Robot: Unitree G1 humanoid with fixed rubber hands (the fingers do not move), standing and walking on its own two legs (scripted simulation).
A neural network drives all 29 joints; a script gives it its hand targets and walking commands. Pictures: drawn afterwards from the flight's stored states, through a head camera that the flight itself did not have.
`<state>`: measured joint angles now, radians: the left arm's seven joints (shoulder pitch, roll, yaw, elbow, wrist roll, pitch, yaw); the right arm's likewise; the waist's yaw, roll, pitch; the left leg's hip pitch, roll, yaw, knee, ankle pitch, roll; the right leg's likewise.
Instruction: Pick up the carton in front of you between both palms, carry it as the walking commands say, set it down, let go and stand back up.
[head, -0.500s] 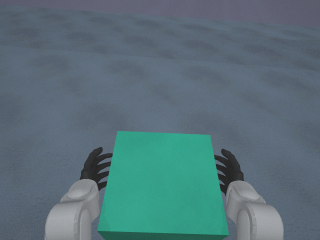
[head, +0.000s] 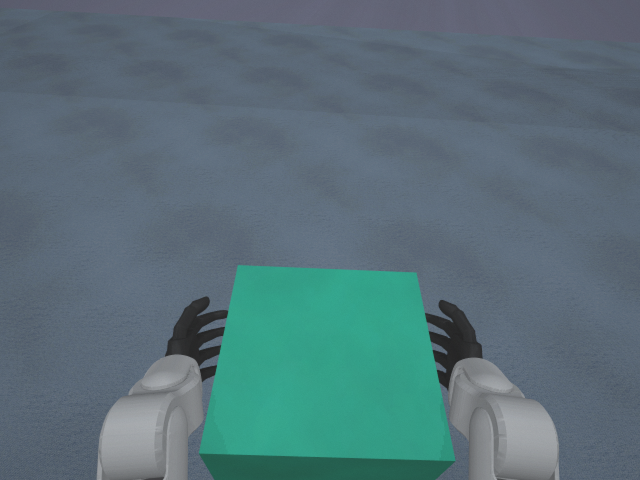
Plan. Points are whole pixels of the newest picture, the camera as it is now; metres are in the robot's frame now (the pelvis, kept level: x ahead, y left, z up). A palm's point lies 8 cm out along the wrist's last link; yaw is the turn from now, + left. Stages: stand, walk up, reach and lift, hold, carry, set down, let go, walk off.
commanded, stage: carry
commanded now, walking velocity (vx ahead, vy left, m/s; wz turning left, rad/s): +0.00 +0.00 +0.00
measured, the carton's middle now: (321, 396) +0.24 +0.00 +0.01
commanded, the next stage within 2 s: hold in 1.10 s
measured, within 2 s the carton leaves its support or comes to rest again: neither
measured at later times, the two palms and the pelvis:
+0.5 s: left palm (200, 383) +0.24 +0.14 +0.04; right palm (453, 386) +0.24 -0.15 +0.04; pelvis -0.03 +0.00 +0.00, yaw +0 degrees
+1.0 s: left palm (209, 374) +0.25 +0.14 +0.04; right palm (456, 378) +0.25 -0.16 +0.04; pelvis -0.04 -0.01 +0.00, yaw +0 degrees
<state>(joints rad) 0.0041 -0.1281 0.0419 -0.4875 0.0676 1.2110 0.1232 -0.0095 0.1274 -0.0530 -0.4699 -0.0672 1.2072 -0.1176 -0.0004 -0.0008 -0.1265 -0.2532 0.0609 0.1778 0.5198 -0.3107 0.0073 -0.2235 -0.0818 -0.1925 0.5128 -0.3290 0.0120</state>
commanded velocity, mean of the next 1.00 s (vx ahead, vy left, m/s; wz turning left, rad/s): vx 0.00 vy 0.00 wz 0.00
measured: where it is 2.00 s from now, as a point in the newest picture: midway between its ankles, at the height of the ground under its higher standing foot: outside the picture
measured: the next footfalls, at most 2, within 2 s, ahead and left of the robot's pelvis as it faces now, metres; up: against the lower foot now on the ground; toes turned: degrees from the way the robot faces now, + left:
none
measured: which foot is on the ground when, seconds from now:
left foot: down 0.00-1.00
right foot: down 0.00-1.00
